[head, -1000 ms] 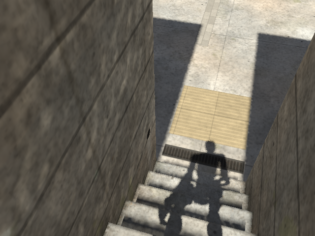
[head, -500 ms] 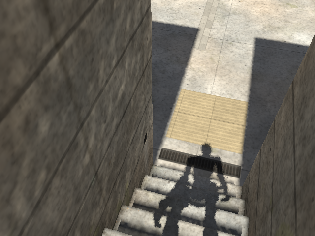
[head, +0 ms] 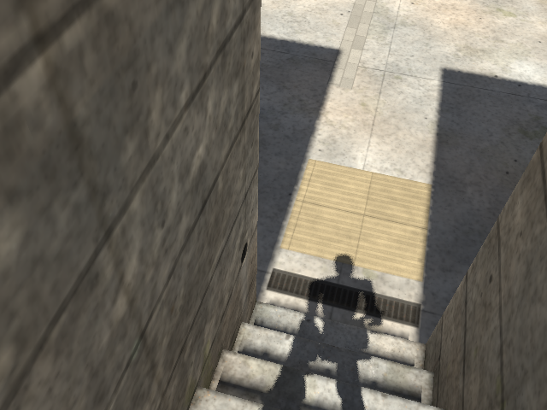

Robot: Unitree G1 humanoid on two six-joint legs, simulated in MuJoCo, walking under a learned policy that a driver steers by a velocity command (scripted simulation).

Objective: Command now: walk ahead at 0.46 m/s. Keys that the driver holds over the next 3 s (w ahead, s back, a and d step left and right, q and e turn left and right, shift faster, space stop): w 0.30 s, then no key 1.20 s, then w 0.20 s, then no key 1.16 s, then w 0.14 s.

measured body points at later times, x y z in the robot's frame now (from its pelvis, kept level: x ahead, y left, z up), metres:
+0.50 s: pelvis +0.22 -0.06 -0.23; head +0.25 -0.03 +0.22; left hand +0.29 +0.19 -0.38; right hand +0.23 -0.32 -0.36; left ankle +0.11 +0.10 -0.67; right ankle +0.23 -0.16 -0.96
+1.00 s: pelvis +0.35 -0.10 -0.23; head +0.37 -0.10 +0.22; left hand +0.41 +0.13 -0.38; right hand +0.47 -0.34 -0.36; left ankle +0.36 +0.07 -0.95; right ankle +0.22 -0.17 -0.96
